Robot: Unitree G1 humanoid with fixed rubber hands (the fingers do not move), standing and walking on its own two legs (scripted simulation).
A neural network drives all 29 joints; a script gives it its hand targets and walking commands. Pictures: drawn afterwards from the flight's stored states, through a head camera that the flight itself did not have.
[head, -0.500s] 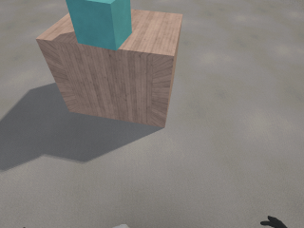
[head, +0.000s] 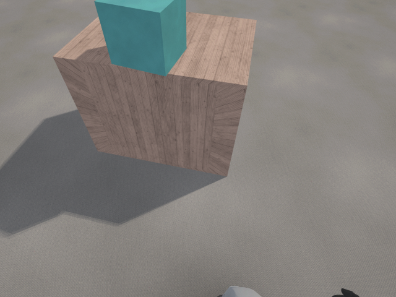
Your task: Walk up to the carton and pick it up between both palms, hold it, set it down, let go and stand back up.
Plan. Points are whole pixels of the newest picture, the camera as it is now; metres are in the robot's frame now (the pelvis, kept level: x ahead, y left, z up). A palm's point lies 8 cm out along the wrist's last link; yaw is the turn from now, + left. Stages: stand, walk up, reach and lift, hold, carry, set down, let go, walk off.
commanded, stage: walk up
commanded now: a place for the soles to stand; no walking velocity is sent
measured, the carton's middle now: (147, 28) +1.08 +0.14 +0.02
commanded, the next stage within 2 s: none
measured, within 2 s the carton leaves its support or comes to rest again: neither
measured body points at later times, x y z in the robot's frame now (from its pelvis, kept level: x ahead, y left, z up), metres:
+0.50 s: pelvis +0.10 +0.11 -0.02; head +0.10 +0.12 +0.43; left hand +0.17 +0.47 -0.11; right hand +0.18 -0.23 -0.10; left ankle +0.15 +0.19 -0.73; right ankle +0.08 -0.08 -0.68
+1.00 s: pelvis +0.20 +0.15 +0.00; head +0.22 +0.15 +0.45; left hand +0.26 +0.50 -0.10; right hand +0.27 -0.17 -0.10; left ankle +0.15 +0.19 -0.73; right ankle +0.28 +0.04 -0.72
